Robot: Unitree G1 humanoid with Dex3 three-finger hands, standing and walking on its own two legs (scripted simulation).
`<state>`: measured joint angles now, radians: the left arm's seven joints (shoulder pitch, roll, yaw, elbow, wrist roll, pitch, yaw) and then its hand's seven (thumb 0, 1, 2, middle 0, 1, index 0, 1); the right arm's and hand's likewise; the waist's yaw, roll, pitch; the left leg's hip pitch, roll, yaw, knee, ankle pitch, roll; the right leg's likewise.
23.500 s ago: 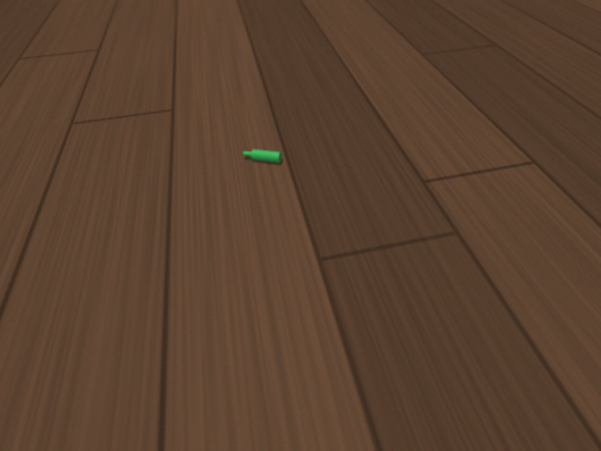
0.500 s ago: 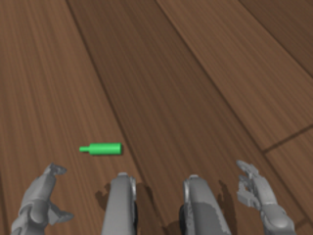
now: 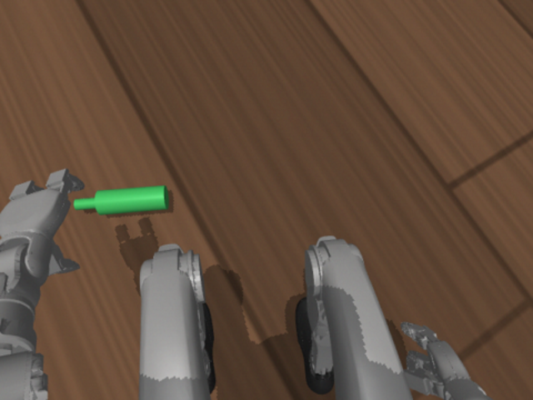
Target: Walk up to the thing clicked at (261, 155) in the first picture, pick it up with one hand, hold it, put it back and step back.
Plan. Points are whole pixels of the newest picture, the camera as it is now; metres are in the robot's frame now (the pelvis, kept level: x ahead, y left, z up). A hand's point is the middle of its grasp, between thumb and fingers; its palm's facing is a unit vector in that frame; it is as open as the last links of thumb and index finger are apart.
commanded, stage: rise first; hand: left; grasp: from above
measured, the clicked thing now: (122, 200) +0.47 +0.33 -0.37
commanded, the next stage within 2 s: none
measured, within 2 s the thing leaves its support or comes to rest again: neither
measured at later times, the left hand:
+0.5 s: hand (80, 217) +0.40 +0.34 -0.21, palm faces -0.46 -0.08 -0.88, open 14.2 cm
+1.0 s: hand (91, 210) +0.42 +0.34 -0.24, palm faces -0.45 -0.06 -0.89, open 14.2 cm
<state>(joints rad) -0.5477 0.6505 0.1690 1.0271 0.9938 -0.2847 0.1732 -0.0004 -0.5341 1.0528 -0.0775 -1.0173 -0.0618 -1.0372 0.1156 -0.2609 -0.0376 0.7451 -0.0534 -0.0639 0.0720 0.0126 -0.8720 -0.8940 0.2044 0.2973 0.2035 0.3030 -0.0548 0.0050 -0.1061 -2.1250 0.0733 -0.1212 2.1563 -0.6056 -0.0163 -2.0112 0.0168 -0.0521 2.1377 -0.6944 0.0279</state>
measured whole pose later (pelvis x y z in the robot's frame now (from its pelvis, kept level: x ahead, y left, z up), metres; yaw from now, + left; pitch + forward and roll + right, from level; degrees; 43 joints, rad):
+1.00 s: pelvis +0.01 +0.00 -0.08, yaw -3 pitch +31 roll -8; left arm -0.78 0.81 0.18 1.35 1.30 -0.37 0.40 0.00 -0.53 1.01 -0.08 -1.00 -0.08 -1.00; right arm 0.06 -0.26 0.02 0.80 -0.18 0.00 0.12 0.01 -0.91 -0.90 0.20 0.30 0.20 0.30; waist -0.14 -0.05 -0.04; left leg -2.33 0.06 -0.19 2.42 -0.64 -0.03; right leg -2.20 0.05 -0.08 2.38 -0.73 0.04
